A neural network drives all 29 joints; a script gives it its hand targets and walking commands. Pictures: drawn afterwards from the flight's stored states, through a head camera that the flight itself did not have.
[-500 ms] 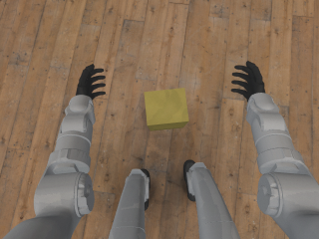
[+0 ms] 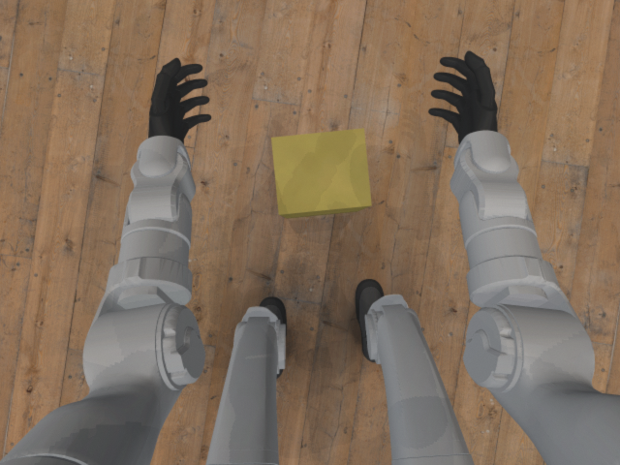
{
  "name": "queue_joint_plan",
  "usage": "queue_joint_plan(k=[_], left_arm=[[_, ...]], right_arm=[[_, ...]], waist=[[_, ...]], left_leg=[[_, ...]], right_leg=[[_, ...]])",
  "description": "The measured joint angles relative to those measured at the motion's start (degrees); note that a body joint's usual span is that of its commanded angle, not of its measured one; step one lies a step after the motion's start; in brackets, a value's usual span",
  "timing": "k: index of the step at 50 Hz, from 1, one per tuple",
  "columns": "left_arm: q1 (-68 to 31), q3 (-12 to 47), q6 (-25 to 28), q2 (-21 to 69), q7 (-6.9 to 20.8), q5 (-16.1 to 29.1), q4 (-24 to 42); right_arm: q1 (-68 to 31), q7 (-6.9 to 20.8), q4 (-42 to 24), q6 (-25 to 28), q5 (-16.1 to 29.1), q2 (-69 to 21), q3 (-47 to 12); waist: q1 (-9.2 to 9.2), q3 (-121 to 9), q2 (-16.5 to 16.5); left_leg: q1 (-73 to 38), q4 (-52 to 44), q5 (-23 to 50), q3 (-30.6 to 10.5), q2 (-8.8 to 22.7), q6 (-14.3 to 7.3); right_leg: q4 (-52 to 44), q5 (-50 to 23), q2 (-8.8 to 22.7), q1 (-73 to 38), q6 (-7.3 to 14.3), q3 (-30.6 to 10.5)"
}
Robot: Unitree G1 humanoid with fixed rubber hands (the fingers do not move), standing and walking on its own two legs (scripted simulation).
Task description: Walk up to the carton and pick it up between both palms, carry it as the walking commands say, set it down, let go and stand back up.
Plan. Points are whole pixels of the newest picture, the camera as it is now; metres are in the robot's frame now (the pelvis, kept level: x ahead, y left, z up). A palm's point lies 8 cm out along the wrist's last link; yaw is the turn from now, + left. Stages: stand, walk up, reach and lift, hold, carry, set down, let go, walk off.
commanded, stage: reach and lift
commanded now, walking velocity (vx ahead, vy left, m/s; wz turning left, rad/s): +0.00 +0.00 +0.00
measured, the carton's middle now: (320, 179) +0.46 -0.01 -0.52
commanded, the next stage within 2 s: none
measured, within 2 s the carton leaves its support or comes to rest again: neither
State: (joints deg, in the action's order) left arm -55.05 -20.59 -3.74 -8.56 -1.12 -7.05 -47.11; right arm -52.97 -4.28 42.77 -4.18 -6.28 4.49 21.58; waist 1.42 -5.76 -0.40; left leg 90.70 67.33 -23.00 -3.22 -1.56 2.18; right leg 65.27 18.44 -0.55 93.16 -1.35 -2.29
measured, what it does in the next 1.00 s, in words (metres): lowers itself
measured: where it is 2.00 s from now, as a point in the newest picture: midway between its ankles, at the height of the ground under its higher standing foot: (322, 343)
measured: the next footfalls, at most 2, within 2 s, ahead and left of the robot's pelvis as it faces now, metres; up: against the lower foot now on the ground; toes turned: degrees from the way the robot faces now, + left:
none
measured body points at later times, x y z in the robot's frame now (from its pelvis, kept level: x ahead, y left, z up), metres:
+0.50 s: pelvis -0.04 +0.01 -0.15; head +0.29 +0.01 +0.16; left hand +0.49 +0.16 -0.28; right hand +0.47 -0.19 -0.28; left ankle +0.04 +0.13 -0.60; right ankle +0.07 -0.13 -0.60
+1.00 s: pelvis -0.05 +0.01 -0.24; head +0.31 +0.00 +0.02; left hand +0.49 +0.16 -0.42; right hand +0.47 -0.18 -0.43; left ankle +0.04 +0.13 -0.60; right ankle +0.07 -0.13 -0.60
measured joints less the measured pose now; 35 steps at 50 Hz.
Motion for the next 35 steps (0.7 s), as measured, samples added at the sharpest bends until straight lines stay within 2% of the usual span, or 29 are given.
queue_joint_plan(k=[8, 19, 35], left_arm=[[-3.1, 1.5, -0.2, -0.8, -1.1, 1.0, -2.6], [-8.2, 6.0, -2.1, -2.9, -4.7, 6.2, -2.6], [-16.3, 11.0, -0.7, -6.0, -6.5, 12.0, -10.1]], right_arm=[[-2.6, 0.0, 4.0, 0.5, 1.1, 1.4, 0.5], [-7.1, -2.5, 3.9, -0.8, 6.0, 3.8, -3.5], [-14.8, -4.3, 11.6, 0.9, 11.3, 7.4, -7.5]], waist=[[0.13, -1.6, 0.0], [0.37, 1.8, 0.0], [0.39, 9.1, 0.0]], left_leg=[[9.8, 11.2, -3.6, -0.3, -0.7, 0.2], [22.3, 28.3, -7.9, 0.0, -1.1, 0.2], [31.6, 42.8, -10.5, 0.4, -2.0, 0.5]], right_leg=[[11.0, 3.5, 0.1, 9.7, -0.3, 0.2], [27.2, 7.0, -0.5, 22.3, -1.0, -0.1], [41.8, 9.2, -0.6, 31.9, -1.5, -0.7]])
